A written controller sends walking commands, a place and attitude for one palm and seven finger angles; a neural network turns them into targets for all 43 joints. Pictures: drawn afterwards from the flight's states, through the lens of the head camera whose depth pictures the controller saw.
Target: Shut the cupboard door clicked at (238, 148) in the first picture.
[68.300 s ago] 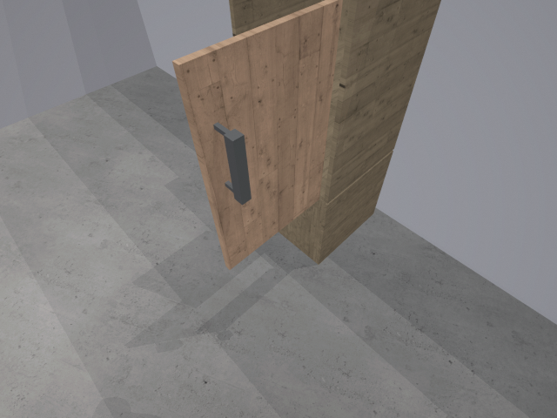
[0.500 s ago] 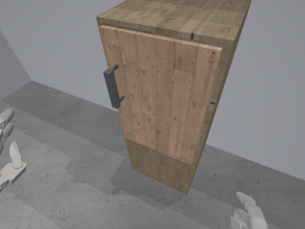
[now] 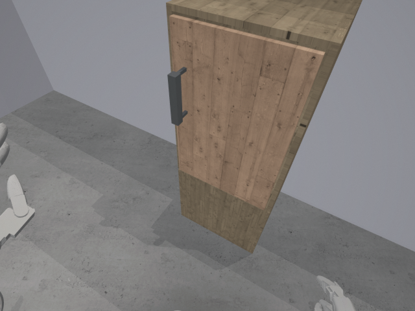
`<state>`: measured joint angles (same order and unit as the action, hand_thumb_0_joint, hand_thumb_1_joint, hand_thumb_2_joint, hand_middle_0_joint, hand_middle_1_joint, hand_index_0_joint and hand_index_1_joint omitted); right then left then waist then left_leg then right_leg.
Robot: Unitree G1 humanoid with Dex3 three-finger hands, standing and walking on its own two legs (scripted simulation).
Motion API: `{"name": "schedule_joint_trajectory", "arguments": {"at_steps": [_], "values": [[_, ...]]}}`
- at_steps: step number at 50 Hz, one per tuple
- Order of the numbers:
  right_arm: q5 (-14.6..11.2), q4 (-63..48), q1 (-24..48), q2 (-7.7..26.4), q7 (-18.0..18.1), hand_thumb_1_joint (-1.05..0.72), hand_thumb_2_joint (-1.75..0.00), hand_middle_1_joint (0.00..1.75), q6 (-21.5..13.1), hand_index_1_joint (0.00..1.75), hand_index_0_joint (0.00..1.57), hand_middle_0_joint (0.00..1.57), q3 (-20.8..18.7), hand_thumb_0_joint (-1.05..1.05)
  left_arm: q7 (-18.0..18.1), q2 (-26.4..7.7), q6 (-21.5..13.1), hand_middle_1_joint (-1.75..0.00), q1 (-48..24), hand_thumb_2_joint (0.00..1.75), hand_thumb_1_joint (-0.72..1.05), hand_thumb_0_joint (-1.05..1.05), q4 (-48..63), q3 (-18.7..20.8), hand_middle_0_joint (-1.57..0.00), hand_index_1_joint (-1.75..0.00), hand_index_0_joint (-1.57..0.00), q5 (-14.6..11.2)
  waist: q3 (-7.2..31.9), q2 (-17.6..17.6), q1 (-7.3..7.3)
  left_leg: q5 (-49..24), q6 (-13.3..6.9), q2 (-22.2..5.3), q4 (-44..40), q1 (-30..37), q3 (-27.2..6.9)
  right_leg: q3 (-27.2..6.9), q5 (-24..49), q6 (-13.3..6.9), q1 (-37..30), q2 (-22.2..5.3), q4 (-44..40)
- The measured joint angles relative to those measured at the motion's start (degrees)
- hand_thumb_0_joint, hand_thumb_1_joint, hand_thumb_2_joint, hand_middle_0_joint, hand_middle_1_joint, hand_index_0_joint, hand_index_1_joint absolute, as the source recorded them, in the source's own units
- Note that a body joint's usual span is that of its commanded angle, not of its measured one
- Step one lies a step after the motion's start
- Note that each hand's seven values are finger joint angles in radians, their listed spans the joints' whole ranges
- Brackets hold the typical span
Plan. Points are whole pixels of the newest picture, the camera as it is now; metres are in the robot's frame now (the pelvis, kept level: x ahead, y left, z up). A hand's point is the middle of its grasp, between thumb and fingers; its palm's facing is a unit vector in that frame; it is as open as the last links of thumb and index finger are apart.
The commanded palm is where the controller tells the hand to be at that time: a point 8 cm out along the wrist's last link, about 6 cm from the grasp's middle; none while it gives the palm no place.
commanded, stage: step back with the hand held close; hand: left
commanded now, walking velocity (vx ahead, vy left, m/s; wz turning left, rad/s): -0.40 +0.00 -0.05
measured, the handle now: (180, 96) +0.67 +0.13 +0.06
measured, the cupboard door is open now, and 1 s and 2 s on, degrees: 0 0 0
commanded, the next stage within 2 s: stop stepping back and stand still in 0.42 s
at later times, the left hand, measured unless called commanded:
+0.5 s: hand (6, 274) +0.12 +0.23 +0.19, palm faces +0.33 -0.81 -0.48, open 7.4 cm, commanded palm +0.06 +0.28 +0.19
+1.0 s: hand out of the picture +0.05 +0.26 +0.18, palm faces +0.40 -0.81 -0.42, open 7.4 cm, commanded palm +0.00 +0.30 +0.19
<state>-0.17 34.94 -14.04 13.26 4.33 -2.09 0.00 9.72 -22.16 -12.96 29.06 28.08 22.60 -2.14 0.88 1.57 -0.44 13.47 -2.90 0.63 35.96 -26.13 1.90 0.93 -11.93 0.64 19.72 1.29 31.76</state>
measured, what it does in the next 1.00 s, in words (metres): walks backwards: right foot, then left foot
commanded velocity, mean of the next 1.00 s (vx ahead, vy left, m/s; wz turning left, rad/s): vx -0.13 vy -0.01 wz -0.02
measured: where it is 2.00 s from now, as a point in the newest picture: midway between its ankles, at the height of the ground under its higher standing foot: outside the picture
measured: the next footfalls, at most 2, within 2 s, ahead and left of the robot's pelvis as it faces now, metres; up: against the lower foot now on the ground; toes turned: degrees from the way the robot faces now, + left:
right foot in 0.22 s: -0.08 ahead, -0.13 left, +0.00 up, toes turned +2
left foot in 0.64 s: -0.04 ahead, +0.11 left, +0.00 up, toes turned +0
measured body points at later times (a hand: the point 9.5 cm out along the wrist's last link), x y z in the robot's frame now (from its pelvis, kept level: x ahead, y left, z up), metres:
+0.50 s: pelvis -0.08 -0.02 +0.00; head -0.08 +0.01 +0.45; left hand +0.10 +0.28 +0.21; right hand +0.09 -0.25 -0.06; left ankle +0.08 +0.07 -0.71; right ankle -0.12 -0.14 -0.72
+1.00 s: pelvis -0.15 +0.01 +0.01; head -0.17 +0.02 +0.46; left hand +0.02 +0.30 +0.20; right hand -0.02 -0.23 -0.07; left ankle -0.06 +0.11 -0.72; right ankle -0.18 -0.10 -0.72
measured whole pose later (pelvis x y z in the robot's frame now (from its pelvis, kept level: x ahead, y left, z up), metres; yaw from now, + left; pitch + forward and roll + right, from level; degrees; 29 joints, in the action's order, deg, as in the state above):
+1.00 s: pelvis -0.15 +0.01 +0.01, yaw -2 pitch +0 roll -2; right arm 0.4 37.1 -15.6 10.3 3.5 -4.7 1.5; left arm 9.1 -23.9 -10.3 32.4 26.7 22.5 -3.0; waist 4.0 0.6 1.0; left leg 15.0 -0.3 -0.8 32.7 -23.1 0.2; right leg -0.4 -16.3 -2.4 8.8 4.0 25.0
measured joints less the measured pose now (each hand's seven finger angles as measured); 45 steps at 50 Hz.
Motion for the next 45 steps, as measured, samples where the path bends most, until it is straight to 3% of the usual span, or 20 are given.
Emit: {"name": "schedule_joint_trajectory", "arguments": {"at_steps": [4, 7, 10, 12, 15, 17, 20, 22, 24, 26, 28, 30, 32, 35, 40, 45], "values": [[0.05, -0.10, 0.80, -0.49, 0.44, -0.90, -0.90, 0.30, -0.76, 0.30, 0.20, 0.20, -0.01, 0.01, -0.26, -1.71, -0.87, -0.31, -0.86, 0.90, 0.89, 0.01, -0.41, 1.30, -0.21, -0.30, -0.21, 0.34, -0.75, 0.24, 1.41, -5.17, -1.72, -0.82, -1.90, -0.25, -0.16, -1.08, -4.09, 0.06, 1.07, 1.70, 3.40], [0.42, -0.22, 0.66, -1.31, 0.21, -0.90, -0.90, 0.30, -1.60, 0.30, 0.20, 0.20, -0.32, 0.01, -1.18, -3.41, -1.51, -0.31, -0.85, 0.90, 0.89, 0.01, -0.65, 3.06, -0.21, -0.30, -0.21, 0.31, -0.01, 0.61, 2.32, -7.08, -1.84, -1.43, -2.76, -1.45, -1.09, -1.99, -6.45, -0.20, -0.72, 3.55, 8.07], [0.67, -0.18, 0.85, -1.97, -0.44, -0.90, -0.90, 0.30, -2.23, 0.30, 0.20, 0.20, -0.11, 0.01, -1.62, -4.26, -2.24, -0.31, 1.03, 0.90, 0.89, 0.01, 0.15, 4.80, -0.21, -0.30, -0.21, -0.44, 1.91, -0.10, 1.83, -8.34, -1.30, -1.87, -3.99, -3.76, -0.67, -2.03, -8.66, -0.99, -5.60, 3.63, 4.78], [0.92, 0.11, 1.93, -2.43, -0.85, -0.90, -0.90, 0.30, -2.93, 0.30, 0.20, 0.20, 0.14, 0.01, -1.62, -4.48, -2.82, -0.31, 2.11, 0.90, 0.89, 0.01, 1.08, 5.59, -0.21, -0.30, -0.21, -1.15, 2.61, -1.68, 0.63, -9.69, -0.97, -1.88, -5.05, -5.57, 0.91, -2.77, -11.22, -1.40, -8.72, 2.53, -1.20], [0.93, 1.50, 5.02, -2.30, -0.90, -0.90, -0.90, 0.30, -3.54, 0.30, 0.20, 0.20, 0.06, 0.01, -1.65, -2.71, -3.23, -0.31, 0.40, 0.90, 0.89, 0.01, 1.44, 3.37, -0.20, -0.30, -0.21, -1.65, 0.04, -0.95, -0.64, -12.76, -0.74, -3.42, -7.99, -5.45, 1.58, -3.28, -9.18, -0.51, -8.36, 3.49, -4.11], [0.50, 1.93, 6.05, -2.52, -0.86, -0.90, -0.90, 0.30, -3.59, 0.30, 0.20, 0.20, -0.01, 0.01, -1.91, -2.68, -2.71, -0.31, -0.58, 0.90, 0.89, 0.01, 2.38, 1.43, -0.20, -0.30, -0.21, -1.76, -1.31, -0.97, -0.48, -14.57, -0.59, -3.64, -9.95, -4.31, 1.51, -3.16, -7.73, -0.37, -8.20, 3.79, -3.52], [0.45, 1.02, 6.37, -3.01, -0.89, -0.90, -0.90, 0.30, -3.01, 0.30, 0.21, 0.20, -0.09, 0.01, -2.74, -3.99, -2.37, -0.31, 0.04, 0.90, 0.89, 0.01, 3.52, 0.64, -0.21, -0.30, -0.21, -2.19, -1.38, -0.90, 0.98, -16.35, -0.32, -3.71, -11.58, -3.67, 0.95, -2.46, -7.75, -0.80, -7.54, 4.10, -2.02], [0.65, 0.15, 6.04, -3.30, -0.84, -0.90, -0.90, 0.30, -2.45, 0.30, 0.21, 0.20, -0.27, 0.01, -3.16, -5.53, -2.45, -0.31, 1.46, 0.90, 0.89, 0.01, 3.53, 1.70, -0.21, -0.30, -0.21, -2.50, -0.74, -0.63, 2.25, -14.58, 0.56, -3.62, -11.16, -4.26, 0.24, -1.57, -7.56, -1.43, -7.09, 4.14, -1.68], [0.61, -0.30, 5.07, -3.29, -0.85, -0.90, -0.90, 0.30, -1.89, 0.30, 0.20, 0.20, -0.50, 0.01, -2.98, -6.87, -2.48, -0.31, 3.26, 0.90, 0.89, 0.01, 3.29, 2.85, -0.21, -0.30, -0.21, -2.65, 0.32, -0.86, 2.65, -6.42, 2.68, -3.16, -7.52, -5.95, -0.27, -1.20, -7.11, -1.87, -6.62, 3.69, -1.59], [0.86, 0.56, 3.37, -2.84, -0.95, -0.90, -0.90, 0.30, -1.35, 0.30, 0.20, 0.20, -0.78, 0.01, -2.26, -6.98, -2.13, -0.31, 5.12, 0.90, 0.89, 0.01, 3.07, 3.11, -0.21, -0.30, -0.21, -2.14, 2.13, -2.09, 1.47, 1.74, 4.42, -1.54, 3.06, -7.25, -1.24, -2.48, -6.64, -1.70, -6.34, 2.54, -1.48], [1.01, 1.68, 1.52, -2.07, -0.58, -0.90, -0.90, 0.30, -0.48, 0.30, 0.20, 0.20, -0.83, 0.01, -1.44, -5.77, -1.54, -0.31, 5.73, 0.90, 0.89, 0.01, 2.28, 2.76, -0.21, -0.30, -0.21, -1.44, 3.95, -3.24, 0.20, 5.47, 4.67, -0.37, 9.83, -5.63, -1.51, -4.02, -5.85, -1.09, -6.50, 1.32, -2.42], [0.66, 1.92, -0.05, -0.89, 0.20, -0.90, -0.90, 0.30, -0.07, 0.30, 0.20, 0.20, -0.67, 0.01, -0.62, -4.18, -0.81, -0.31, 4.23, 0.90, 0.89, 0.01, 0.66, 1.93, -0.21, -0.30, -0.21, -0.91, 4.65, -3.26, -0.30, 4.67, 4.28, -0.51, 6.69, -1.13, -1.78, -4.33, -5.20, -0.39, -6.33, 0.64, -2.91], [0.03, 1.63, -1.20, 0.88, 0.91, -0.90, -0.90, 0.30, -0.56, 0.30, 0.20, 0.20, -0.96, 0.01, -0.13, -2.76, 0.22, -0.31, 1.38, 0.90, 0.89, 0.01, -0.90, 0.68, -0.21, -0.30, -0.21, -0.68, 4.34, -1.29, -0.03, 0.24, 3.30, -1.84, -1.58, 4.27, -2.92, -2.96, -5.36, 0.38, -5.50, 1.06, -1.98], [-0.87, 2.82, 0.02, 0.33, 1.38, -0.90, -0.90, 0.30, -1.01, 0.30, 0.20, 0.20, -1.21, 0.01, -0.10, -2.03, 1.38, -0.31, -1.68, 0.90, 0.89, 0.01, -3.06, 0.18, -0.21, -0.30, -0.21, -0.96, 1.54, -2.82, 0.25, -1.15, 1.23, -0.18, -4.08, 5.08, -2.29, -3.28, -4.16, 1.50, -5.24, -0.67, -1.98], [-0.28, 0.69, -0.71, -2.82, 0.75, -0.90, -0.90, 0.30, -4.21, 0.30, 0.20, 0.20, 0.43, 0.01, -0.67, -2.59, 2.18, -0.31, 2.15, 0.90, 0.89, 0.01, -0.52, 1.32, -0.20, -0.30, -0.21, -0.94, 1.05, -3.83, 1.90, -5.56, 0.92, -0.47, -9.16, 6.20, -1.46, -3.13, -6.88, 0.44, -6.08, 0.84, -0.59], [0.45, 0.40, -1.30, -4.34, -0.22, -0.90, -0.90, 0.30, -5.03, 0.30, 0.20, 0.20, 1.93, 0.01, -0.66, -2.89, 1.25, -0.31, 3.31, 0.90, 0.89, 0.01, 0.59, 1.57, -0.21, -0.30, -0.21, -0.45, 2.36, -3.53, 2.19, -6.95, 1.80, -0.61, -10.33, 4.83, -1.11, -1.57, -4.86, -1.89, -10.37, 1.87, -7.15]]}}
